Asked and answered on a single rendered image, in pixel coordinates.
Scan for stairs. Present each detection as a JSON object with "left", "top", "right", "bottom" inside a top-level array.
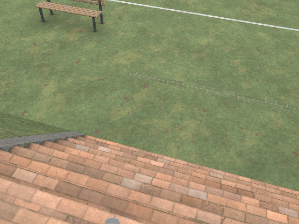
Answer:
[{"left": 0, "top": 134, "right": 299, "bottom": 224}]

